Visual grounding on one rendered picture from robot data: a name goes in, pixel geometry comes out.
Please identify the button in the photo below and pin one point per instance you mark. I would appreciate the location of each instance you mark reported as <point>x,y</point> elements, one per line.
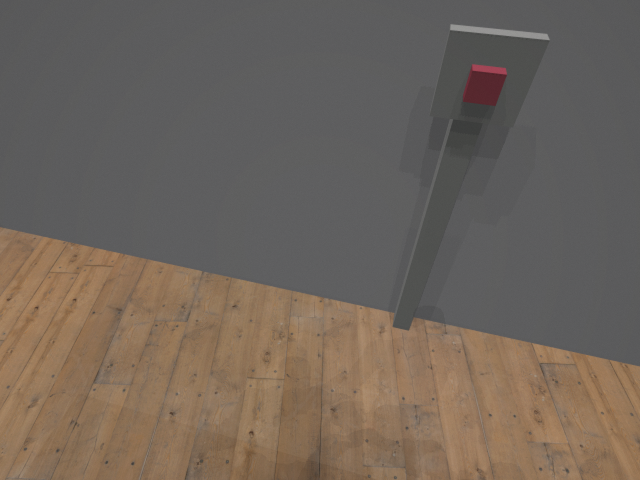
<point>484,84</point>

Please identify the panel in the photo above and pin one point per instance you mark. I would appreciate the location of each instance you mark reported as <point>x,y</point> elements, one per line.
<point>521,54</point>

